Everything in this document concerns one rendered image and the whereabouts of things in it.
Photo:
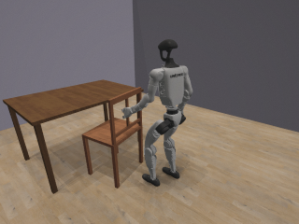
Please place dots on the left robot upper arm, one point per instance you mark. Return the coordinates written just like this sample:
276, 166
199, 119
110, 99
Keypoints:
155, 76

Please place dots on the chair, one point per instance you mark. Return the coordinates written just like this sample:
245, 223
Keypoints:
114, 131

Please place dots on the left robot forearm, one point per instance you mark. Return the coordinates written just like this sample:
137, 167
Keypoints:
142, 103

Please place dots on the left robot foot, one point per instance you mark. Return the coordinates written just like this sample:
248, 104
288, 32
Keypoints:
155, 182

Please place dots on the right robot forearm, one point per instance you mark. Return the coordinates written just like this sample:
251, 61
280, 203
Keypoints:
185, 99

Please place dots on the table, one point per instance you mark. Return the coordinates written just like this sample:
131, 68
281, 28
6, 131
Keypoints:
41, 107

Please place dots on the robot left hand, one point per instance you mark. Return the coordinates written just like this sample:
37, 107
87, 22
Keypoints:
126, 112

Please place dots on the right robot upper arm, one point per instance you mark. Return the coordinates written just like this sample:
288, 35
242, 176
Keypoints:
187, 83

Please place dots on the robot right thigh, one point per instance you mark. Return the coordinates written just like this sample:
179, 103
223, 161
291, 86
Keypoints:
168, 142

